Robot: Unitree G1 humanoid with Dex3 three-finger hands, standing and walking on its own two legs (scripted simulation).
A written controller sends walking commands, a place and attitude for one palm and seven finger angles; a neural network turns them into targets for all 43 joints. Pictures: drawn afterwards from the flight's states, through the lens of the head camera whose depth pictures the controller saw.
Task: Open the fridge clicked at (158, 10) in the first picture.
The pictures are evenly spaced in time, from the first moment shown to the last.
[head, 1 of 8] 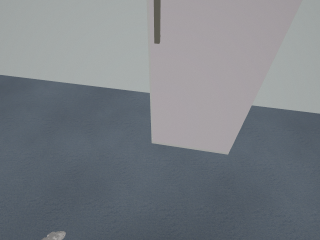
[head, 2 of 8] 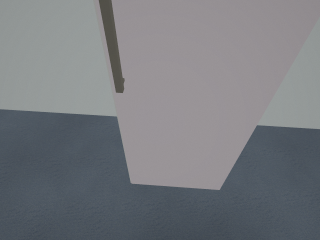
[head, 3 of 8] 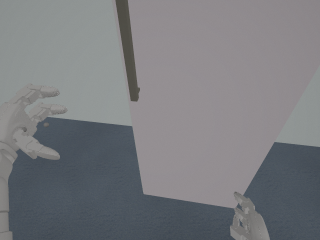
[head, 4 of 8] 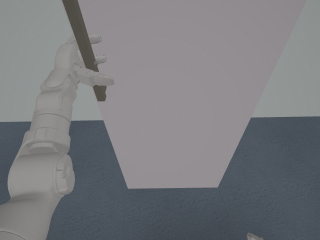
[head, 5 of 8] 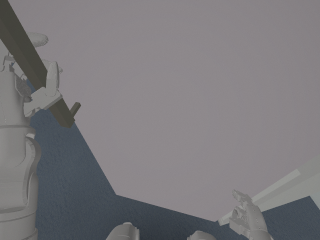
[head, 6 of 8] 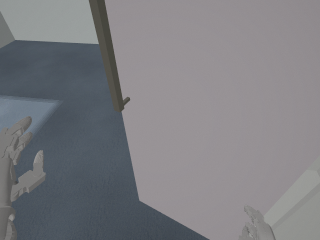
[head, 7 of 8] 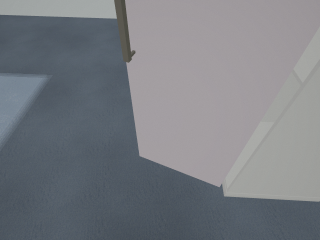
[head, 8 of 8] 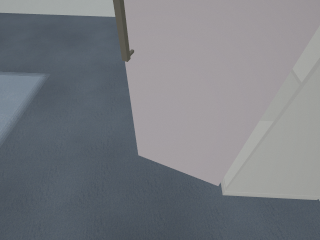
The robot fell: no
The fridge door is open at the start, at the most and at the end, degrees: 0 77 70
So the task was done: yes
